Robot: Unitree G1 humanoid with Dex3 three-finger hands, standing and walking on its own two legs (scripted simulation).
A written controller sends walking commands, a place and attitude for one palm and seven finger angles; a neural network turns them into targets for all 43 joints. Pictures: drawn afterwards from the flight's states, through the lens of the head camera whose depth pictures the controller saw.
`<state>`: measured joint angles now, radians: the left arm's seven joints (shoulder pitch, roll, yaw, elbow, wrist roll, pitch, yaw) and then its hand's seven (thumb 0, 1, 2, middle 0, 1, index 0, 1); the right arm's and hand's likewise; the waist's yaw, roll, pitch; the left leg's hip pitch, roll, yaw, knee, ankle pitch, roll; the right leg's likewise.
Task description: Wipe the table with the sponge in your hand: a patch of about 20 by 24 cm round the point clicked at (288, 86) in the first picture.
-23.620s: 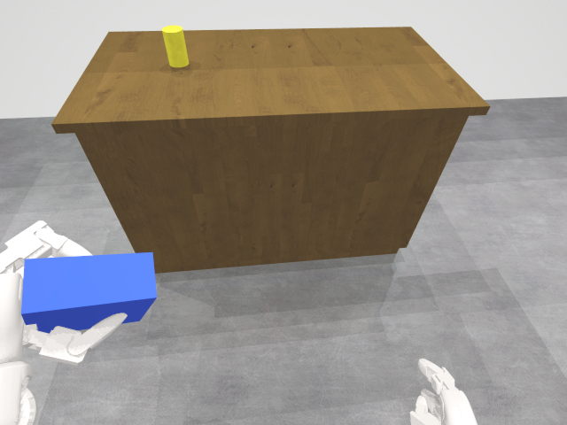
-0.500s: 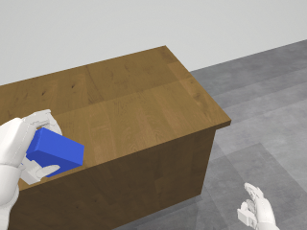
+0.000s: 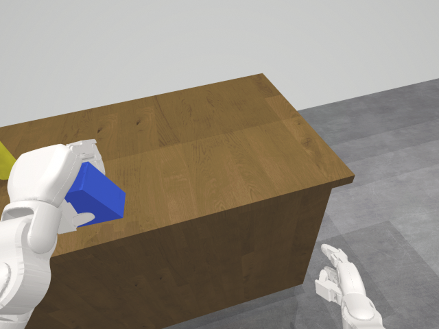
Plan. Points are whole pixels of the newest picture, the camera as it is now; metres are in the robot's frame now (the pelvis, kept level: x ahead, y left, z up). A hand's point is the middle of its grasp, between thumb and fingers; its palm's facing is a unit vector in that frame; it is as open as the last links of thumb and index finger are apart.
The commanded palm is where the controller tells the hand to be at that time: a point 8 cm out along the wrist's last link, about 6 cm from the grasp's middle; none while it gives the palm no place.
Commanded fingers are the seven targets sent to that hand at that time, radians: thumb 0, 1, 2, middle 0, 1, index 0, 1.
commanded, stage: turn the palm down, sponge in hand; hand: left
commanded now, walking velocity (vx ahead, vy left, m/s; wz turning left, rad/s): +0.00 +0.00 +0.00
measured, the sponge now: (83, 202) +0.24 +0.28 +0.15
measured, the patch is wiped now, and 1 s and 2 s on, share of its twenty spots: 0.00 0.00 0.00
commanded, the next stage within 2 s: move the sponge above the wiping area in 0.58 s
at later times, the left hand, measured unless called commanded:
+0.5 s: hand (56, 175) +0.25 +0.31 +0.20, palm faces +0.27 -0.06 -0.96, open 9.3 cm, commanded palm +0.20 +0.29 +0.25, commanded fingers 0.00 0.10 1.30 -1.20 -1.60 -1.20 -1.60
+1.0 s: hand (62, 192) +0.24 +0.31 +0.17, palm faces +0.11 -0.07 -0.99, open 9.3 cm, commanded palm +0.20 +0.30 +0.24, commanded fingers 0.00 0.10 1.30 -1.20 -1.60 -1.20 -1.60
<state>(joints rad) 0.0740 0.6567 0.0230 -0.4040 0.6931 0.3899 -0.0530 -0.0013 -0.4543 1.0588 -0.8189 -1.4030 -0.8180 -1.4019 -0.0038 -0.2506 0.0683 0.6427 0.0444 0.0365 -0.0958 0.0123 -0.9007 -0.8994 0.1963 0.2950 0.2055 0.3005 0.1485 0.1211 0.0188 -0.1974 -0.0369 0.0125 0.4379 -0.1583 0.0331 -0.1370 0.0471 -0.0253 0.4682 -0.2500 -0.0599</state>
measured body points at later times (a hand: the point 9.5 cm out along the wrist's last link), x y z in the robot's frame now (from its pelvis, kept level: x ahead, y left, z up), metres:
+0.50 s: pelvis +0.01 +0.01 +0.00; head -0.01 -0.04 +0.45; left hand +0.23 +0.31 +0.25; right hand +0.28 -0.17 -0.07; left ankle +0.06 +0.10 -0.74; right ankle +0.01 -0.08 -0.74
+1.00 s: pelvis +0.01 -0.01 +0.00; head -0.01 -0.06 +0.45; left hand +0.23 +0.31 +0.22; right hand +0.27 -0.20 -0.08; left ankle +0.06 +0.10 -0.74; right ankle +0.01 -0.08 -0.74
